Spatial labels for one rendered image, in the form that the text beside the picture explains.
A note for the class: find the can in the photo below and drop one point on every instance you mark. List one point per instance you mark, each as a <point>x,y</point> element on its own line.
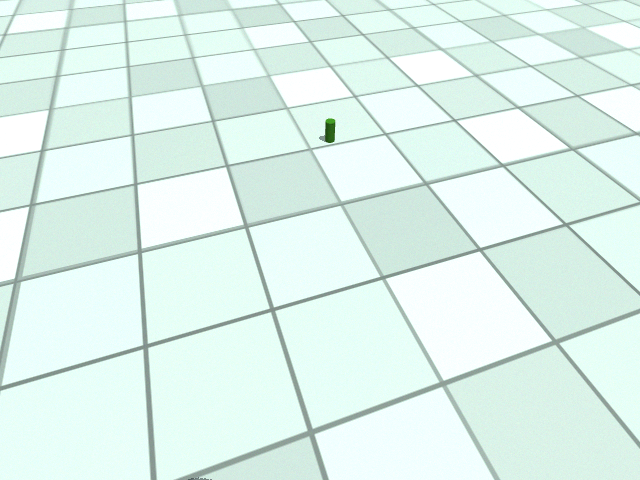
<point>330,130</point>

